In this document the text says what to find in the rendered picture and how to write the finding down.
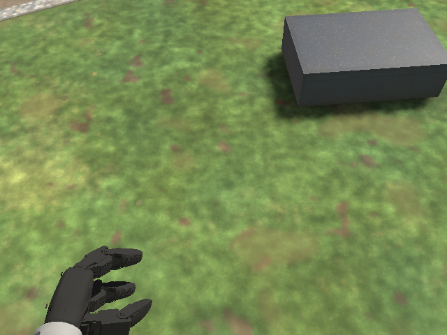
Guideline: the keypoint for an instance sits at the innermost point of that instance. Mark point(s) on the robot left hand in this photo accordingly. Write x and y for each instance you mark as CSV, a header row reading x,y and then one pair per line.
x,y
77,294

